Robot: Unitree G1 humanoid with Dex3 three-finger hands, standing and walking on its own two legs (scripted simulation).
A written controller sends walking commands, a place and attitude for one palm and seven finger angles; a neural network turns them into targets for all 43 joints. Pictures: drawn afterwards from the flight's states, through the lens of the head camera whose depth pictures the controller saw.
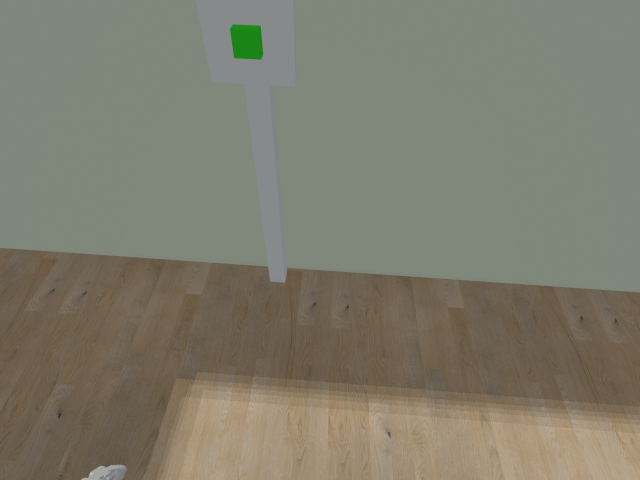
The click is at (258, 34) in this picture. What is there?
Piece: button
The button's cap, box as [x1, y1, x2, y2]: [230, 24, 262, 59]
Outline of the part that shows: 233,24 230,28 234,57 260,59 262,55 260,26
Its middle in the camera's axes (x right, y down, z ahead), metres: -0.16 -0.41 +0.81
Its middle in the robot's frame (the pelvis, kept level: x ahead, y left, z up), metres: +0.90 +0.21 +0.15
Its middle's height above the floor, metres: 0.92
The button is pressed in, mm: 0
